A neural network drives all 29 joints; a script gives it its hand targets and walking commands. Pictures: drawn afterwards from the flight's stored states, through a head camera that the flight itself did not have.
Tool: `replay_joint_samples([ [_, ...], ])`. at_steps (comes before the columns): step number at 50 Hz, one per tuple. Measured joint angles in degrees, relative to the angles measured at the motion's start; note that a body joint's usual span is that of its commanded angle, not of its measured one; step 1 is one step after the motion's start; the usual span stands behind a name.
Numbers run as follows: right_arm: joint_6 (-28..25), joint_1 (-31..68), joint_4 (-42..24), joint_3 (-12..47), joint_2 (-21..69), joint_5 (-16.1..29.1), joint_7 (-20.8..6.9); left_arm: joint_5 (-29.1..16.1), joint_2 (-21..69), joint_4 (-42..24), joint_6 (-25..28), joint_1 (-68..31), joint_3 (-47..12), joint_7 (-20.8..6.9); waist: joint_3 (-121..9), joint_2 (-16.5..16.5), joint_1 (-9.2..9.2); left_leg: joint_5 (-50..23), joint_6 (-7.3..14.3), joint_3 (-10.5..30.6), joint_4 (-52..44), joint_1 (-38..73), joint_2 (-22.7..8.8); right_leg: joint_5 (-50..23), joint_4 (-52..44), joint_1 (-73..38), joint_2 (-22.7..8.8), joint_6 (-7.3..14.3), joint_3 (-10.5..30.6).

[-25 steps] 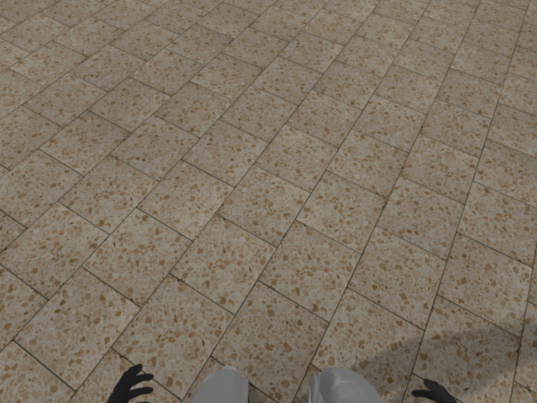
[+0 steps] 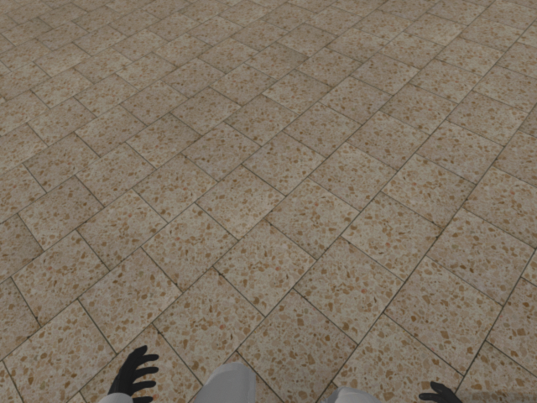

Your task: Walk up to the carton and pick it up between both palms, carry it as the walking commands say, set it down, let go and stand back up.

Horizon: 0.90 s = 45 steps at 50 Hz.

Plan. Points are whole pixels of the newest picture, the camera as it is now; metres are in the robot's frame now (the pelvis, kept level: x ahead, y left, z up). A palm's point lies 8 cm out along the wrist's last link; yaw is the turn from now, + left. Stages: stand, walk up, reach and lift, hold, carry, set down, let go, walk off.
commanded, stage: walk up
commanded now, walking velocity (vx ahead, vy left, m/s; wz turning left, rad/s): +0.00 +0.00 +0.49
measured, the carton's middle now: out of the picture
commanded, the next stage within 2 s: none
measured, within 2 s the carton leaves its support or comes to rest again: neither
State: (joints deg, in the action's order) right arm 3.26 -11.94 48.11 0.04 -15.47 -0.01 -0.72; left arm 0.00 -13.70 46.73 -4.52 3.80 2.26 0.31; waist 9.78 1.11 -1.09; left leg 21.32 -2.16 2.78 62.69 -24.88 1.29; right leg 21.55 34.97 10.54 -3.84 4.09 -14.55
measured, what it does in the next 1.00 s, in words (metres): steps on the spot, turning left: left foot, then right foot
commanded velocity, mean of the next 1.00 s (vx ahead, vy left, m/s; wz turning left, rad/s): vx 0.00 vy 0.00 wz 0.49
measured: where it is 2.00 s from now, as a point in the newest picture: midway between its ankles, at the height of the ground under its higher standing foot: outside the picture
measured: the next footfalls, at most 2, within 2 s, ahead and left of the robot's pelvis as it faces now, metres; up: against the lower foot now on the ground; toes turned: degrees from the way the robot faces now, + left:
left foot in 0.22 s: +0.03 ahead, +0.12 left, +0.00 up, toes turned +5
right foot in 0.60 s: +0.00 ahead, -0.09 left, +0.00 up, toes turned +7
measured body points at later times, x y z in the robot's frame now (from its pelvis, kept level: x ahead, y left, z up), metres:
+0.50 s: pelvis -0.03 +0.01 +0.00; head +0.06 +0.03 +0.44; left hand +0.08 +0.28 -0.14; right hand +0.07 -0.24 -0.14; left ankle -0.01 +0.12 -0.73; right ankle -0.02 -0.10 -0.69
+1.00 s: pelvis -0.04 -0.04 -0.01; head +0.02 -0.02 +0.44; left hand -0.04 +0.25 -0.13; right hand +0.14 -0.24 -0.15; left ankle -0.09 +0.07 -0.68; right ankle -0.04 -0.10 -0.73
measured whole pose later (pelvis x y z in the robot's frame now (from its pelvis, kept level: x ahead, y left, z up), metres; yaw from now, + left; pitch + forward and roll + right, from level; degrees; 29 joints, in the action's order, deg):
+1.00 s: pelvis -0.04 -0.04 -0.01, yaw +27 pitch -2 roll -1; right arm 3.8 -12.0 48.1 0.0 -14.9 0.0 -1.3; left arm 0.0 -13.4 45.9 -4.4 6.7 1.8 0.8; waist 9.1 2.0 -1.4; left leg 22.4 -0.2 2.9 59.4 -26.5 0.6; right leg 23.6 35.8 10.6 -3.2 4.5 -21.0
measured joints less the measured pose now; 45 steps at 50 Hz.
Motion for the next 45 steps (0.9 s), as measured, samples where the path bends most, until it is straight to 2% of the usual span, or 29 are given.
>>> replay_joint_samples([
  [6,0.20,0.00,-0.02,-0.01,0.21,0.00,-0.44,0.00,0.01,0.06,0.00,1.60,0.00,0.00,0.00,0.02,-0.02,0.03,-0.15,0.03,-2.78,-0.03,-0.48,0.39,-0.01,0.33,-0.39,-0.09,-5.59],
  [10,-0.05,-0.03,-0.07,-0.01,0.82,0.00,-0.41,0.00,0.03,0.08,0.00,2.60,0.03,0.01,-0.03,-0.49,0.04,0.10,-0.15,0.11,-13.61,1.91,-0.71,0.95,1.88,2.71,-1.05,-0.81,-8.11],
  [11,-0.42,-0.04,-0.08,-0.01,0.89,0.00,-0.30,0.00,0.04,0.11,0.00,3.04,0.04,0.00,-0.06,-0.73,0.01,-0.30,0.04,0.14,-18.44,3.55,-0.72,1.76,3.85,3.85,-1.52,-1.09,-8.15],
  [12,-0.82,0.01,-0.04,-0.02,1.09,0.00,-0.03,0.00,-0.06,0.19,-0.07,3.04,0.06,-0.08,0.15,-1.25,0.06,1.10,1.88,0.00,-19.73,3.82,-0.23,2.48,6.72,5.41,-2.47,-1.43,-7.88],
  [13,-1.05,0.01,-0.02,-0.02,1.43,0.00,0.19,0.00,-0.11,0.20,-0.17,2.95,0.06,-0.20,0.45,-1.79,0.03,1.40,3.10,0.02,-19.15,3.23,0.39,4.21,9.96,7.20,-2.62,-2.28,-5.73],
  [15,-1.14,0.00,-0.02,-0.03,1.83,0.00,0.65,0.00,-0.11,0.22,-0.40,2.95,0.02,-0.49,0.62,-1.97,0.01,0.42,4.15,0.07,-19.55,3.08,0.67,7.25,16.46,10.80,-0.65,-4.33,0.86],
  [17,-1.14,-0.01,-0.03,-0.03,1.96,0.00,1.35,0.00,-0.13,0.19,-0.41,2.72,0.02,-0.59,0.35,-1.97,0.05,-1.34,4.31,0.03,-21.78,3.43,0.67,7.46,19.91,13.61,0.87,-5.64,5.46],
  [19,-1.24,0.00,-0.03,-0.02,1.87,0.00,1.93,0.00,-0.14,0.15,-0.41,2.11,0.02,-0.63,-0.03,-1.88,0.08,-3.16,4.31,0.01,-24.40,3.62,0.68,7.47,20.21,15.45,1.59,-6.32,8.14],
  [25,-1.38,-0.02,-0.02,-0.01,0.99,0.00,2.43,0.00,-0.16,-0.70,-0.36,-0.54,0.01,-0.62,-0.25,-1.32,0.12,-6.96,3.98,0.04,-29.22,3.61,0.69,7.49,18.35,16.31,3.19,-6.89,11.70],
  [27,-1.38,-0.03,-0.02,-0.01,0.60,0.00,2.34,0.00,-0.17,-0.99,-0.13,-0.93,-0.01,-0.54,-0.33,-1.02,0.14,-7.51,3.43,0.06,-29.71,3.59,0.72,7.51,14.31,13.92,3.75,-6.89,11.73],
  [29,-1.35,-0.04,-0.03,0.00,0.28,0.00,2.19,0.00,-0.19,-1.04,0.05,-0.87,-0.03,-0.35,-0.64,-0.90,0.19,-7.69,2.63,0.02,-29.71,3.54,1.07,5.29,6.10,9.16,3.99,-6.74,11.81],
  [30,-1.34,-0.06,-0.02,0.00,0.14,0.00,2.12,0.00,-0.11,-1.04,0.09,-0.85,-0.04,-0.23,-0.73,-0.85,0.27,-7.68,2.17,0.04,-29.46,3.54,1.50,1.31,1.20,6.48,3.78,-5.53,11.76],
  [31,-1.31,0.02,0.03,-0.01,0.03,0.00,2.08,0.00,0.07,-1.00,0.11,-0.83,-0.06,-0.12,-0.60,-0.38,0.28,-5.02,2.06,0.07,-27.14,2.96,1.54,-1.61,0.63,6.14,3.78,-3.47,11.35],
  [32,-1.13,0.03,0.08,-0.02,0.10,-0.01,2.14,0.00,0.21,-1.00,0.12,-0.76,-0.11,-0.10,-0.58,0.12,0.00,-1.48,2.05,0.02,-22.54,1.77,1.54,-1.88,0.90,5.72,3.65,-1.86,10.44],
  [34,-0.86,0.02,0.07,0.01,0.55,0.00,1.93,0.00,0.24,-1.00,0.12,-0.72,-0.14,-0.06,-0.62,0.49,-0.26,0.94,2.05,0.03,-12.22,-0.37,1.52,-0.76,0.90,4.06,2.91,-0.25,8.49],
  [37,-0.51,0.00,0.06,0.01,0.96,0.00,0.96,0.00,0.25,-1.00,0.12,-0.69,-0.16,0.05,-0.66,0.63,-0.28,0.99,2.05,0.07,-1.14,-1.50,1.24,0.61,0.90,1.32,1.58,0.20,5.59],
  [39,-0.18,0.00,0.04,0.00,0.99,0.00,0.45,0.00,0.26,-1.01,0.11,-0.57,-0.24,0.14,-0.69,0.81,-0.30,1.03,2.02,0.10,3.05,-1.53,0.75,1.11,0.90,-0.07,1.03,0.29,3.60],
  [45,0.54,-0.01,0.01,-0.01,0.67,0.00,-0.50,0.00,0.26,-1.00,0.14,1.05,-0.44,0.40,-0.68,0.85,-0.32,1.07,1.95,0.12,4.34,-1.57,-0.16,1.75,0.88,-0.80,0.57,0.65,-1.70],
])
